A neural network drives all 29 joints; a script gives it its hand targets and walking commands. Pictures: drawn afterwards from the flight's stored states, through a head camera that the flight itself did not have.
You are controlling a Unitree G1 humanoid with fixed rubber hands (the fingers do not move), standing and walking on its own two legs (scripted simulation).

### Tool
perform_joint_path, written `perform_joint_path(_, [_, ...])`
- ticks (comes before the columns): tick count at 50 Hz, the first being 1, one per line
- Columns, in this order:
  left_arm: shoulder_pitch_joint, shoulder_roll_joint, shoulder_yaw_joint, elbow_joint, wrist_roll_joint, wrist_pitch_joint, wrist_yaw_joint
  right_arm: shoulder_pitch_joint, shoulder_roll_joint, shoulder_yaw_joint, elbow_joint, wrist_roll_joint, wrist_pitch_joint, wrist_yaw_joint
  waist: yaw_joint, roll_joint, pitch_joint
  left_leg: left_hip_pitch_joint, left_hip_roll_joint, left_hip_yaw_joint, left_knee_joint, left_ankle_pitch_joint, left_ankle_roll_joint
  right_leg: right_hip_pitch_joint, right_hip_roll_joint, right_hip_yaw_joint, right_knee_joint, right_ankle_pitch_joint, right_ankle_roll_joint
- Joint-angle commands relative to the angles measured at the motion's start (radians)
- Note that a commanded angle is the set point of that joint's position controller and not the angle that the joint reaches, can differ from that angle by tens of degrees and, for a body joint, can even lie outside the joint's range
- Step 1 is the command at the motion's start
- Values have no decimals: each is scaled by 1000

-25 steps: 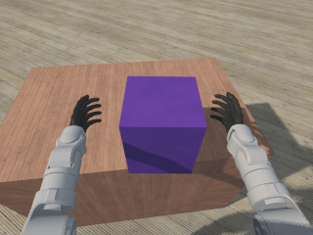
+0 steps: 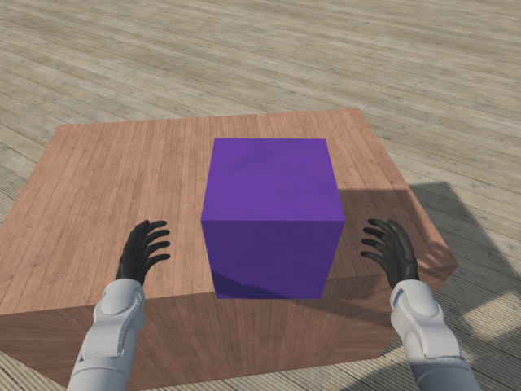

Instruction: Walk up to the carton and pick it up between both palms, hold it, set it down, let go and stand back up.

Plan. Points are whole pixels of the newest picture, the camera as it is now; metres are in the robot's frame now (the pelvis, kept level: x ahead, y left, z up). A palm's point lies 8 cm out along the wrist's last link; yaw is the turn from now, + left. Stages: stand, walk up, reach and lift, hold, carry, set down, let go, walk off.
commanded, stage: set down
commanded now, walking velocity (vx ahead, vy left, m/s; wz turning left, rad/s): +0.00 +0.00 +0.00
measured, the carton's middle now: (269, 221) +0.42 +0.02 +0.00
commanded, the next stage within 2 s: let go in 1.58 s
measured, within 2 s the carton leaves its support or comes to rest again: neither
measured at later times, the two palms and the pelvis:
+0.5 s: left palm (128, 322) +0.22 +0.24 -0.01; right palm (400, 319) +0.24 -0.18 -0.01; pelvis +0.01 +0.00 +0.00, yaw +1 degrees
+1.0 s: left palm (133, 345) +0.20 +0.23 -0.04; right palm (410, 354) +0.21 -0.20 -0.05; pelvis +0.02 +0.00 +0.00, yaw +0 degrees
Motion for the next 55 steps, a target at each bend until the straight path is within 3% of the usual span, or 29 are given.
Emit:
perform_joint_path(1, [-193, 113, -3, -174, -20, -119, 11, -201, -102, -49, -175, -19, -66, 17, 1, 50, -215, 247, -27, -65, 1, 225, -8, -179, -8, 56, -110, 45, 15])
perform_joint_path(2, [-163, 103, -13, -183, -11, -136, 10, -150, -93, -35, -150, -17, -80, 19, -3, 76, -239, 270, -29, -67, 16, 278, -13, -178, -8, 62, -105, 81, 18])
perform_joint_path(4, [-55, 103, -5, -150, 14, -174, 2, -57, -68, 4, -143, -3, -106, 16, 17, 43, -198, 277, -31, -77, 26, 318, -12, -156, -4, 66, -107, 134, 21])
perform_joint_path(5, [-41, 98, -6, -126, 8, -193, -10, -37, -64, 13, -147, -11, -126, 14, 4, 22, -209, 270, -35, -75, 30, 332, -14, -133, -10, 70, -108, 170, 24])
perform_joint_path(8, [-15, 104, -6, -79, 20, -233, -22, -8, -67, 0, -69, -24, -157, 12, 5, 41, -124, 241, -32, -80, 19, 307, -18, -152, -8, 67, -113, 123, 15])
perform_joint_path(9, [-39, 120, -9, -77, 13, -247, -24, -19, -66, -4, -64, -26, -166, 15, -12, 27, -123, 250, -30, -84, 15, 261, -18, -163, -13, 62, -123, 78, 15])
perform_joint_path(14, [-7, 137, -73, -95, -41, -364, 6, -6, -74, -7, -140, -22, -249, 23, -8, 49, -167, 231, -25, -90, 42, 327, -23, -154, -11, 67, -93, 139, 7])
perform_joint_path(17, [60, 139, -62, -43, -28, -390, -4, 56, -64, 15, -109, -29, -273, 23, -10, 35, -137, 214, -34, -84, 46, 285, -19, -141, -24, 80, -85, 151, 10])
perform_joint_path(19, [128, 122, -52, -31, 6, -411, -10, 120, -47, 27, -51, -21, -303, 22, 9, 56, -142, 214, -33, -87, 52, 333, -27, -110, -20, 76, -73, 186, 5])
perform_joint_path(21, [130, 135, -34, -16, 11, -428, -24, 128, -40, 55, -44, -11, -331, 23, -5, 31, -151, 210, -35, -89, 56, 323, -17, -99, -30, 81, -70, 216, 10])
perform_joint_path(22, [135, 129, -30, -8, 20, -438, -26, 143, -32, 50, -21, -8, -341, 23, 2, 36, -131, 217, -31, -92, 54, 328, -17, -110, -29, 76, -70, 211, 7])
perform_joint_path(23, [139, 107, -40, -2, 6, -442, -27, 148, -46, 39, -5, -21, -354, 26, -16, 40, -131, 227, -25, -91, 47, 306, -21, -119, -27, 69, -74, 176, 6])
perform_joint_path(24, [159, 104, -36, -5, 23, -451, -22, 158, -46, 46, 21, -22, -369, 33, 5, 50, -110, 230, -24, -91, 49, 332, -28, -126, -21, 63, -76, 160, -1])
perform_joint_path(25, [145, 111, -44, -14, 31, -454, -16, 152, -50, 22, 43, -27, -380, 39, -4, 66, -86, 244, -19, -90, 47, 320, -37, -157, -13, 54, -85, 117, -8])
perform_joint_path(32, [91, 105, -71, 96, 22, -439, -4, 102, -49, -2, 121, -67, -405, 51, 0, 44, -7, 168, -14, -71, 32, 95, -19, -215, -30, 57, -82, -68, -22])
perform_joint_path(33, [68, 86, -89, 99, 14, -430, -2, 82, -60, -15, 137, -86, -405, 55, -23, 56, -3, 175, -14, -67, 37, 62, -24, -239, -32, 57, -77, -99, -22])
perform_joint_path(35, [59, 102, -98, 92, 6, -433, 8, 70, -52, -16, 130, -90, -405, 62, -20, 45, -18, 168, -13, -65, 41, 50, -15, -236, -33, 64, -78, -98, -19])
perform_joint_path(36, [66, 101, -96, 109, 5, -433, 9, 78, -50, -4, 135, -94, -402, 65, -9, 3, -27, 165, -16, -61, 50, 66, -7, -219, -33, 69, -72, -60, -13])
perform_joint_path(37, [102, 112, -77, 163, 46, -405, 2, 108, -53, 1, 211, -103, -383, 58, -20, 17, -6, 165, -20, -62, 47, 81, -8, -185, -38, 69, -72, -20, -11])
perform_joint_path(39, [124, 114, -57, 151, 74, -365, -6, 122, -57, 11, 224, -92, -367, 53, -4, 21, -59, 216, -22, -57, 57, 145, -16, -159, -29, 63, -65, 48, -1])
perform_joint_path(40, [149, 115, -40, 98, 77, -358, -3, 155, -68, 14, 191, -87, -374, 55, 12, 53, -99, 237, -25, -58, 66, 239, -28, -141, -20, 59, -45, 127, 2])
perform_joint_path(42, [187, 109, -26, 109, 101, -321, -13, 172, -96, 16, 225, -81, -368, 50, -1, 75, -89, 276, -21, -59, 72, 315, -41, -126, -12, 51, -50, 178, -6])
perform_joint_path(43, [182, 111, -22, 42, 78, -328, -13, 175, -90, 22, 155, -73, -382, 52, 12, 73, -111, 270, -24, -61, 76, 331, -31, -127, -16, 53, -49, 203, 0])
perform_joint_path(46, [217, 84, -32, 38, 109, -307, -15, 193, -101, 11, 189, -88, -394, 52, 5, 76, -42, 274, -22, -51, 62, 327, -31, -126, -6, 35, -54, 199, -1])
perform_joint_path(49, [262, 67, -39, 105, 106, -255, -43, 215, -94, 43, 178, -114, -362, 47, -8, 14, -2, 275, -32, -58, 43, 260, -17, -146, -15, 42, -75, 197, 8])
perform_joint_path(51, [238, 89, -31, 33, 83, -229, -49, 211, -102, 33, 115, -104, -339, 47, -5, -6, -17, 295, -34, -51, 48, 285, -16, -162, -13, 36, -81, 207, 15])
perform_joint_path(53, [255, 77, -46, 66, 122, -196, -49, 227, -118, 32, 168, -123, -314, 48, -2, 17, 26, 299, -23, -52, 34, 267, -32, -169, -6, 26, -94, 150, 7])
perform_joint_path(54, [231, 78, -38, 5, 111, -194, -47, 221, -104, 34, 117, -116, -311, 49, -2, 23, 10, 317, -31, -44, 31, 286, -26, -187, -12, 32, -102, 171, 10])
perform_joint_path(55, [244, 91, -38, 25, 122, -180, -45, 237, -107, 22, 153, -128, -300, 48, -12, 22, 40, 335, -26, -55, 32, 290, -22, -209, -10, 29, -106, 163, 7])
